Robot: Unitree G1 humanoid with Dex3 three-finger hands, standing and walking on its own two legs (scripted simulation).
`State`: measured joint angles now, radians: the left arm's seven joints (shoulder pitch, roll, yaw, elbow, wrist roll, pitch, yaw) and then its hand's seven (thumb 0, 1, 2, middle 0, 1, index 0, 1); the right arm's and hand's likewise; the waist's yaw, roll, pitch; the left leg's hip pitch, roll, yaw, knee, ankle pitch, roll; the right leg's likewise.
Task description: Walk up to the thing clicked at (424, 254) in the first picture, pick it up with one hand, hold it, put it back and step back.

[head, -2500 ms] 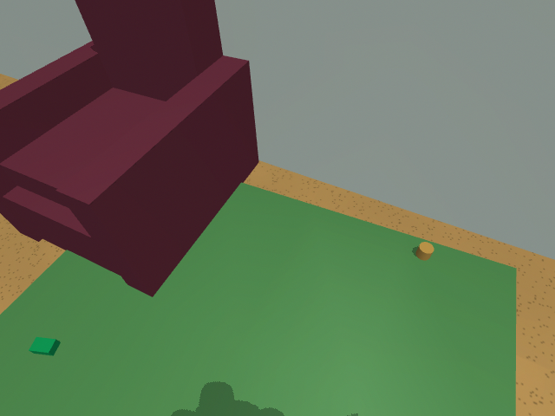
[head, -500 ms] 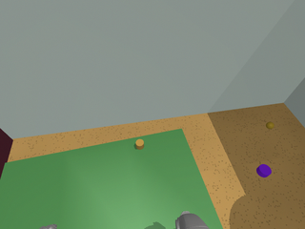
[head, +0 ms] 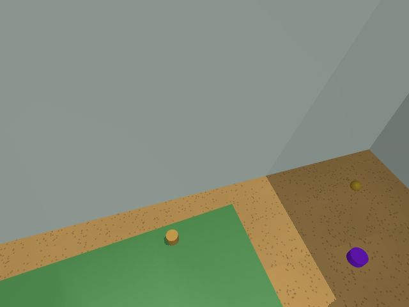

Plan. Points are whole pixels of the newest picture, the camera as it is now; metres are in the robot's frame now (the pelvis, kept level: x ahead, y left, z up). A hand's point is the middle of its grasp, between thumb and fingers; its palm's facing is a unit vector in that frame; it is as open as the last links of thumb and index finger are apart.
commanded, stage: walk up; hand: left
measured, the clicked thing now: (172, 237) +0.57 +0.20 -0.72
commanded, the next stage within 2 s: none
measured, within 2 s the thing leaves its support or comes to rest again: neither
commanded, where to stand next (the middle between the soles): +0.20 -0.01 m, yaw -3 degrees
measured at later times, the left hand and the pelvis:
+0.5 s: hand (125, 271) +0.23 +0.21 -0.11, palm faces -0.11 -0.90 -0.42, open 7.4 cm; pelvis +0.12 -0.05 +0.01, yaw -4 degrees
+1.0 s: hand (119, 271) +0.24 +0.23 -0.14, palm faces -0.08 -0.93 -0.35, open 7.4 cm; pelvis +0.16 -0.02 +0.01, yaw -4 degrees
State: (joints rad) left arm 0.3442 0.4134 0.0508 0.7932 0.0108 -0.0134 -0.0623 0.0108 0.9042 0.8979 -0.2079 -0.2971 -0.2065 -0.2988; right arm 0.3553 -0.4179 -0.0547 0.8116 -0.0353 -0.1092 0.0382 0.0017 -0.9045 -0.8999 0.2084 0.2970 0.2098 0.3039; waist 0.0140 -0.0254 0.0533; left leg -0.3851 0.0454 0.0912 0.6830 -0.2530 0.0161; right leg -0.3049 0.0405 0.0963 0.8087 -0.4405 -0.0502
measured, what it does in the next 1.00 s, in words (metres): walks ahead: right foot, then left foot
